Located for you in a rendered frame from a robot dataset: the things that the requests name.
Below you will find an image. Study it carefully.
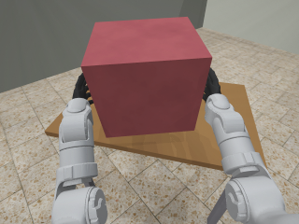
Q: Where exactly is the robot right forearm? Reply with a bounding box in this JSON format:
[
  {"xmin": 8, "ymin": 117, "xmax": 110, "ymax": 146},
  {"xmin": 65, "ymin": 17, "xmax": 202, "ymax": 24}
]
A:
[{"xmin": 205, "ymin": 93, "xmax": 286, "ymax": 210}]

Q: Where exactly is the robot right hand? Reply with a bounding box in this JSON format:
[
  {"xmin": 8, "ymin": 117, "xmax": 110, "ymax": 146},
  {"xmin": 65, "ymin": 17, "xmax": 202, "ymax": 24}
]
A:
[{"xmin": 202, "ymin": 67, "xmax": 221, "ymax": 103}]

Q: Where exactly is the table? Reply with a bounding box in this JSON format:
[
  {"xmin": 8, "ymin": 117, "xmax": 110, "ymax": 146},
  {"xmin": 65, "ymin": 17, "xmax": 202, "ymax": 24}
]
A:
[{"xmin": 44, "ymin": 82, "xmax": 268, "ymax": 224}]

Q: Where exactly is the robot left forearm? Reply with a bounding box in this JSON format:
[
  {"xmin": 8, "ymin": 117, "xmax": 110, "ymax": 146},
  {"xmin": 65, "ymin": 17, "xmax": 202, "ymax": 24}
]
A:
[{"xmin": 51, "ymin": 98, "xmax": 98, "ymax": 224}]

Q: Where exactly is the carton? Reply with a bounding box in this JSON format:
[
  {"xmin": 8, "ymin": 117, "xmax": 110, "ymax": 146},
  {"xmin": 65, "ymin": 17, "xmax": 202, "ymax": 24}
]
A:
[{"xmin": 80, "ymin": 17, "xmax": 213, "ymax": 138}]

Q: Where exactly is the right robot upper arm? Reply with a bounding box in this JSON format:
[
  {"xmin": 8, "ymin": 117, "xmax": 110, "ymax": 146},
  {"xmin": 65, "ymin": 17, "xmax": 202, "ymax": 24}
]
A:
[{"xmin": 225, "ymin": 175, "xmax": 299, "ymax": 224}]

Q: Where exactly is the robot left hand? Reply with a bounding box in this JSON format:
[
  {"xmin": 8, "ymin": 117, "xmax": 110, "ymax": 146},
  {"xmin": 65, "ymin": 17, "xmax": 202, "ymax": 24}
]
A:
[{"xmin": 72, "ymin": 73, "xmax": 93, "ymax": 105}]

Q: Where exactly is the left robot upper arm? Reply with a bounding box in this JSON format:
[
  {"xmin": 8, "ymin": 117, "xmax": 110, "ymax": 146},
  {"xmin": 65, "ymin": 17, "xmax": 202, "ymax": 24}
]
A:
[{"xmin": 52, "ymin": 186, "xmax": 108, "ymax": 224}]

